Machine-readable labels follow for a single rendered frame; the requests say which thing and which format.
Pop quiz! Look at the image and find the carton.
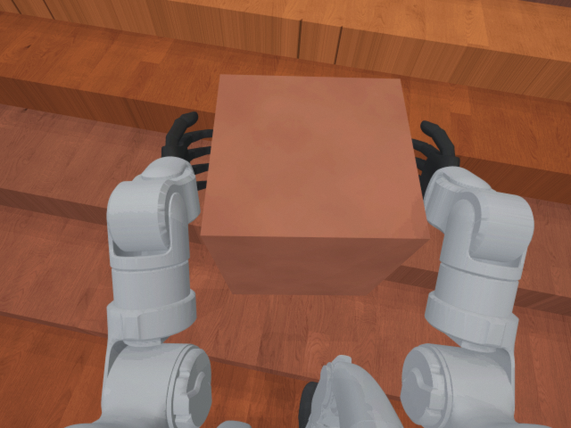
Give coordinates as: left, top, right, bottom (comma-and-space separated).
201, 74, 430, 296

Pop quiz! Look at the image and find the robot left hand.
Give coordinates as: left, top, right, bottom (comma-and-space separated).
161, 111, 213, 191

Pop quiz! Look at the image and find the right robot forearm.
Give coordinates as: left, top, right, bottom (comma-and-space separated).
423, 167, 534, 413

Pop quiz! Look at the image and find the left robot forearm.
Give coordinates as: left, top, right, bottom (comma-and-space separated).
101, 157, 201, 411

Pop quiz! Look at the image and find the left robot upper arm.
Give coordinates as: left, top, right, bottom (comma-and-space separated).
64, 343, 212, 428

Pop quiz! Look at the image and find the right robot foot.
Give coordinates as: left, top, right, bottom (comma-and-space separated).
298, 382, 318, 428

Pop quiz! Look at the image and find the right robot shin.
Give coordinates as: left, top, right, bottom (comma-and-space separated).
305, 355, 352, 428

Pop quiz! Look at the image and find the right robot upper arm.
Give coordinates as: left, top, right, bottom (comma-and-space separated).
400, 343, 551, 428

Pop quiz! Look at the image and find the robot right hand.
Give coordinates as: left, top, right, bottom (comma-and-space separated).
411, 120, 460, 200

